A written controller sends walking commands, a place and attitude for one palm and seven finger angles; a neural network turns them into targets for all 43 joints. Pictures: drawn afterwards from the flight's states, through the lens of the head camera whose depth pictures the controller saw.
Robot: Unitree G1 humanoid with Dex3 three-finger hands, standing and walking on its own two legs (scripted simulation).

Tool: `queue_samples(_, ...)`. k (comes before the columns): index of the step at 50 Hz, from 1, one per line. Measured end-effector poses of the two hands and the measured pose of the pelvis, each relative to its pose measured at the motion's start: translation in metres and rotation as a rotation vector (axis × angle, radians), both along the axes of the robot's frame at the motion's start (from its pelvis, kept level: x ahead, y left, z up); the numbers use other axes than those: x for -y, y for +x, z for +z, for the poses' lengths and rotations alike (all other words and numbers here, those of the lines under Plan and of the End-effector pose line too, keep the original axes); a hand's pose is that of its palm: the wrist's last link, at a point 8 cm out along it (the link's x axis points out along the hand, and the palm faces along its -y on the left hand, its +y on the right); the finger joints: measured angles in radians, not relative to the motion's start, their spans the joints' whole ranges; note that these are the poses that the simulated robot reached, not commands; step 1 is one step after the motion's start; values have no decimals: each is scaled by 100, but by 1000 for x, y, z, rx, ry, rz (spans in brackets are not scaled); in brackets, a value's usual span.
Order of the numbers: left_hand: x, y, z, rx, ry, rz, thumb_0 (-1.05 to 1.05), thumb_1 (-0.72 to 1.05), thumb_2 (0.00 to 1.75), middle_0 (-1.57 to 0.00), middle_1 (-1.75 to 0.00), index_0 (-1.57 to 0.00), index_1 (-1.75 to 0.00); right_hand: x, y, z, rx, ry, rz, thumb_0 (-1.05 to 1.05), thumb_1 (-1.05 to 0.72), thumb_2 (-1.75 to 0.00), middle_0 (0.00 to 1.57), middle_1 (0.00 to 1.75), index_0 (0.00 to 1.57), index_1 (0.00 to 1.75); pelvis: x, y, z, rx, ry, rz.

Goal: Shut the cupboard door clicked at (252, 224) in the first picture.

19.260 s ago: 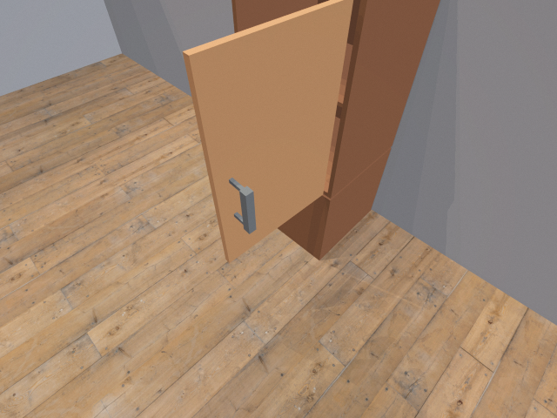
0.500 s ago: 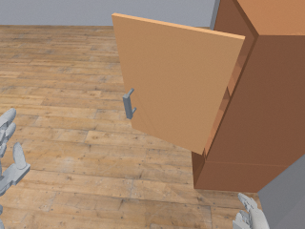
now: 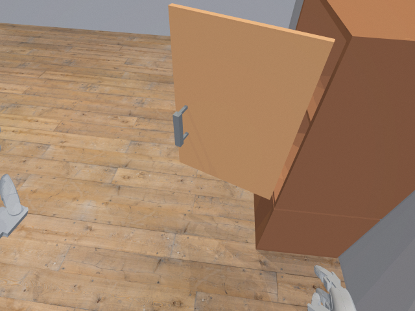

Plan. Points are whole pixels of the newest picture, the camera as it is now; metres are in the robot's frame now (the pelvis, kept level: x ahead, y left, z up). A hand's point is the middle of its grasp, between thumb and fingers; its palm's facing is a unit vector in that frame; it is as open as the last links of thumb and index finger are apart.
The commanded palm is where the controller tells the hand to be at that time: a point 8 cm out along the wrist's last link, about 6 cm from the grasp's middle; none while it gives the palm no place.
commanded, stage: step back with the hand held close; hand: left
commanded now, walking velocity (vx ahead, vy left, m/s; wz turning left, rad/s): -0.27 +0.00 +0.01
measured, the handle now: (181, 126) +0.68 +0.14 -0.09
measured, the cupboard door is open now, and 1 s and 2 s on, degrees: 69 69 69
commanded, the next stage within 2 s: stop stepping back and stand still in 1.24 s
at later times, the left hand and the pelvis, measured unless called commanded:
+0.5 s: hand (8, 234) +0.17 +0.26 +0.18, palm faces +0.50 -0.73 -0.47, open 7.4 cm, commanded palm +0.09 +0.30 +0.20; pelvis -0.03 -0.01 -0.01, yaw +3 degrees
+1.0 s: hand out of the picture +0.11 +0.26 +0.18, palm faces +0.52 -0.74 -0.42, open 7.4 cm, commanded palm +0.06 +0.27 +0.20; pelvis -0.08 -0.03 +0.00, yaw +0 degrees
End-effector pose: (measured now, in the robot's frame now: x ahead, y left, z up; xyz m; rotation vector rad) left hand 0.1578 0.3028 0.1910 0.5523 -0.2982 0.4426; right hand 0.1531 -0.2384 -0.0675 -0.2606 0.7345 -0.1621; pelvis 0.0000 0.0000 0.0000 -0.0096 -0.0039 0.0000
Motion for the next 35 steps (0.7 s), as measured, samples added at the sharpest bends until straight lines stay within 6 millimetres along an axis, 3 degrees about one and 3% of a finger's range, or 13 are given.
queue_samples(9,7,-10,17,67,73,-49,2,89,90,-21,-30,-21,-30,15,-28,-1,-16,-21,-24,1,-91,-90,21,30,20,30,3,-16,0,-14,-2,2)
queue_samples(17,1,-18,6,14,78,-35,2,89,90,-21,-30,-22,-30,17,-42,-4,-24,-20,-44,1,-91,-90,20,30,20,30,2,-26,-3,-17,0,0)
queue_samples(28,9,-46,9,100,98,12,2,88,90,-21,-30,-22,-30,11,-34,-13,3,-5,19,1,-91,-90,21,30,20,30,13,-34,-13,6,1,54)
queue_samples(35,10,-57,11,98,22,11,2,89,90,-21,-30,-22,-30,6,-34,-6,-30,-1,57,1,-91,-90,21,30,20,30,10,-48,-4,-20,15,68)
